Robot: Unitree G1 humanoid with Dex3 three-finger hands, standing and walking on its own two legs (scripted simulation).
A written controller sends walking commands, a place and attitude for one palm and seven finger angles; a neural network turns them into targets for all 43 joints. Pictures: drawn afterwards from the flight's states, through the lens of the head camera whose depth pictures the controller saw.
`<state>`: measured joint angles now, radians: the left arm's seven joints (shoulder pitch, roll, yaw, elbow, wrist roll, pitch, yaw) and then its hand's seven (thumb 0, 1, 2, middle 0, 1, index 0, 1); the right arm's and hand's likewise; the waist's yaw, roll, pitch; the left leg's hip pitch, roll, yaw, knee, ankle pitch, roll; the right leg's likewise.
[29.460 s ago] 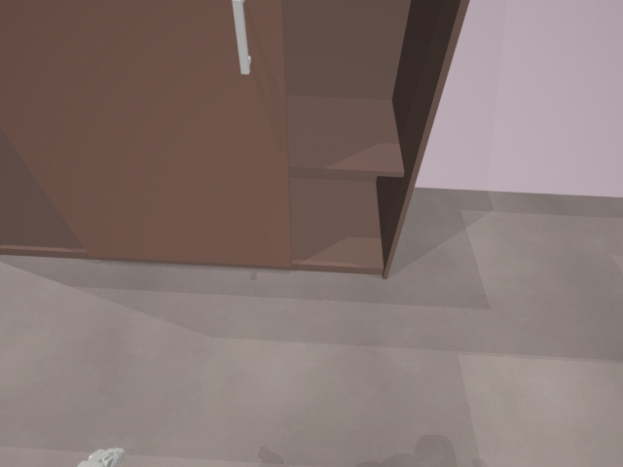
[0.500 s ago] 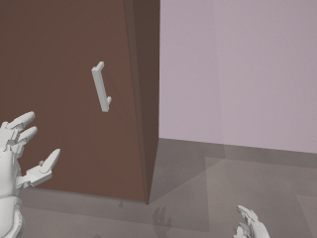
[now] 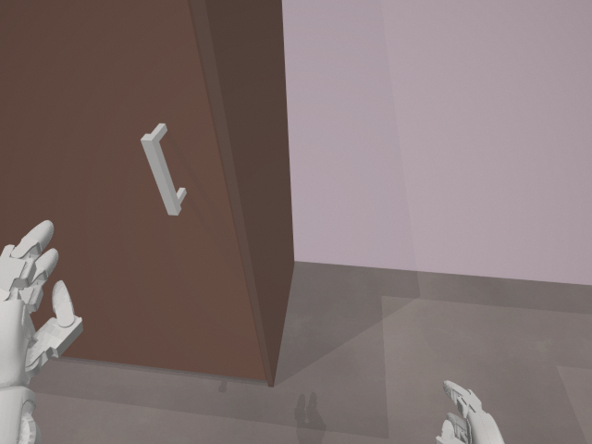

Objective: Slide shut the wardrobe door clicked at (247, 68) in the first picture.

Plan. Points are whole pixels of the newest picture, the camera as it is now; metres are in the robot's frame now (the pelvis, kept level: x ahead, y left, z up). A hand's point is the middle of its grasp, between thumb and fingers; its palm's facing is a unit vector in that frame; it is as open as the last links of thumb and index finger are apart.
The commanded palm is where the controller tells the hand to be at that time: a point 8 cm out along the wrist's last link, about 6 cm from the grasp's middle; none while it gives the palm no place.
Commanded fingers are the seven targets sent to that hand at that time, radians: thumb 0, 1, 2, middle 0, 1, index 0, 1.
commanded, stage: step back with the hand held close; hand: left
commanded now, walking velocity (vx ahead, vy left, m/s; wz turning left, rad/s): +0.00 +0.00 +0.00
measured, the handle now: (167, 170) +0.47 +0.27 +0.14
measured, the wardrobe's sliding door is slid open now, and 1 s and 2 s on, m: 0.00 0.00 0.00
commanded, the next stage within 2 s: stop stepping back and stand still in 1.20 s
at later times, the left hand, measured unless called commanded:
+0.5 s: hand (97, 309) +0.21 +0.25 +0.14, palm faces +0.31 -0.83 -0.47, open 7.5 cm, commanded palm +0.15 +0.30 +0.17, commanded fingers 0.00 0.90 0.90 -0.20 -0.30 -0.20 -0.30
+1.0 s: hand out of the picture +0.10 +0.30 +0.15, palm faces +0.37 -0.83 -0.42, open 7.5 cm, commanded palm +0.04 +0.35 +0.17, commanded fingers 0.00 0.90 0.90 -0.20 -0.30 -0.20 -0.30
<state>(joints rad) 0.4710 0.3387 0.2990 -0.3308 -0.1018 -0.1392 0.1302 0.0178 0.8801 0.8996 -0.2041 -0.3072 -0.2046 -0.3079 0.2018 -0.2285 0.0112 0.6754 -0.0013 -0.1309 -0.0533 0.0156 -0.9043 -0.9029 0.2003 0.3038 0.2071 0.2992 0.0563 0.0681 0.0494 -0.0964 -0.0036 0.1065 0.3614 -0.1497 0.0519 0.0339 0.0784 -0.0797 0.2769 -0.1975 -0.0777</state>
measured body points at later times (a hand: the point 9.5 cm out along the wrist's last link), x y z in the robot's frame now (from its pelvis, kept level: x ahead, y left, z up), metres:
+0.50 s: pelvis -0.01 +0.01 -0.01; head +0.00 +0.01 +0.44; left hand +0.19 +0.30 +0.16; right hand +0.14 -0.26 -0.09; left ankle +0.04 +0.10 -0.75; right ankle -0.02 -0.06 -0.75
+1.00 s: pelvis -0.11 +0.05 -0.02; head -0.10 +0.07 +0.43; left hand +0.07 +0.34 +0.17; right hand +0.06 -0.18 -0.09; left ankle +0.04 +0.10 -0.74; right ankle -0.13 -0.08 -0.75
